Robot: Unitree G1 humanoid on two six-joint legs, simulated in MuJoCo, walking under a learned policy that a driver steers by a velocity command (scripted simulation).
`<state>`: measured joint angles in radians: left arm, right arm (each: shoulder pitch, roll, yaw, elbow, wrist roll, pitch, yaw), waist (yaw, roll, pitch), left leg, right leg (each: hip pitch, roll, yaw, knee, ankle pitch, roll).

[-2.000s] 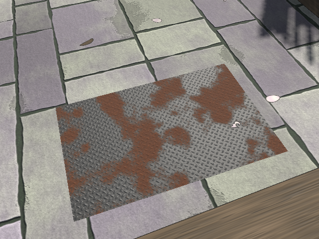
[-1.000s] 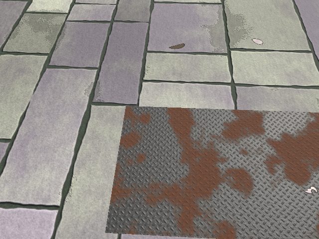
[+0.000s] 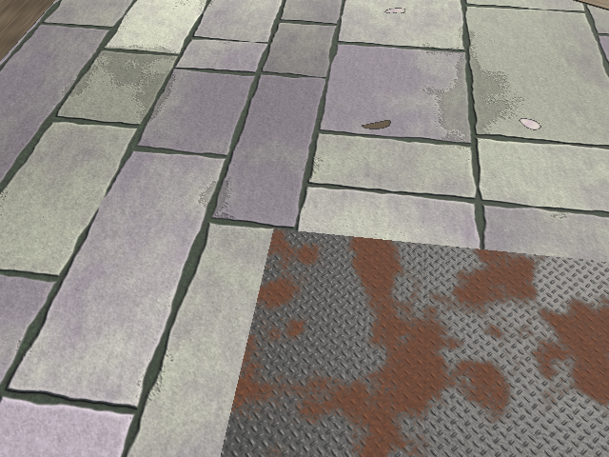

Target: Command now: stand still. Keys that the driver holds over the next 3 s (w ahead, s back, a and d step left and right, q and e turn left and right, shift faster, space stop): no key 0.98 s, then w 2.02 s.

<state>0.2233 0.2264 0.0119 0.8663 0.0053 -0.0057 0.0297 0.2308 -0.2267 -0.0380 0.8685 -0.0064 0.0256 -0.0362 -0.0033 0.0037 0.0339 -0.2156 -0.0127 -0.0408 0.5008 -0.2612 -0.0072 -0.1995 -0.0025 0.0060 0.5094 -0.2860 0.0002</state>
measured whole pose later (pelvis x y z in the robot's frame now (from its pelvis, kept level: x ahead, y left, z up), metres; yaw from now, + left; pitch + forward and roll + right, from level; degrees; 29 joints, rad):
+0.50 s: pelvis +0.00 -0.01 +0.00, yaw +0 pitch -2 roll +0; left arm 0.25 0.21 0.01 1.02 0.00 0.00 0.05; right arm 0.23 -0.22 -0.03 1.02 0.00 0.02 -0.05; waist 0.00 0.00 0.04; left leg -0.18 0.00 -0.04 0.45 -0.24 -0.02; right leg -0.17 0.01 0.01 0.45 -0.26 -0.01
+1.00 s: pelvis +0.00 -0.01 +0.00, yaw -1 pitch -1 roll +0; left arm 0.29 0.18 0.01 1.08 0.00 0.01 0.05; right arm 0.27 -0.19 -0.01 1.09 0.00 0.01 -0.05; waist 0.00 0.00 0.04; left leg -0.19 0.01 -0.04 0.45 -0.24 -0.02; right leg -0.18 0.02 0.01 0.45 -0.25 -0.01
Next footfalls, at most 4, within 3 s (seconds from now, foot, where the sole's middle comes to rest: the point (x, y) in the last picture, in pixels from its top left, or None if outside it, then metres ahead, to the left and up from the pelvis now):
1.82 right None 0.53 -0.19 -0.93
2.28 left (304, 362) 0.83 0.04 -0.93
2.86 right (383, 269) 1.14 -0.20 -0.93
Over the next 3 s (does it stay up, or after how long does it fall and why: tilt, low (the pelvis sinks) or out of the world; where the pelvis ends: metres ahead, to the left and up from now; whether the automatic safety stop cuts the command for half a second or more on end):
stays up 1.04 -0.12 -0.16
